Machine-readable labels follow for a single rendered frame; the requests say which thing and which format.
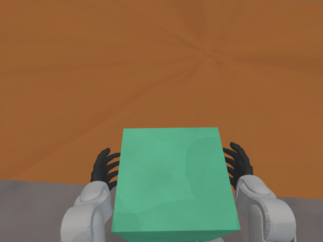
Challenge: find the left robot forearm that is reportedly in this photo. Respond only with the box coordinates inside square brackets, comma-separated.
[60, 181, 113, 242]

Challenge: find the carton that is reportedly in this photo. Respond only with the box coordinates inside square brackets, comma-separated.
[112, 127, 241, 242]

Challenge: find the right robot forearm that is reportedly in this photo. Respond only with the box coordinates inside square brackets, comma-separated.
[235, 175, 297, 242]

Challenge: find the left robot hand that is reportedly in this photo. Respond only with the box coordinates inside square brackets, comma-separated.
[90, 148, 121, 191]

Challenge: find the right robot hand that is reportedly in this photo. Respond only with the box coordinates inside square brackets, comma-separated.
[223, 142, 253, 190]

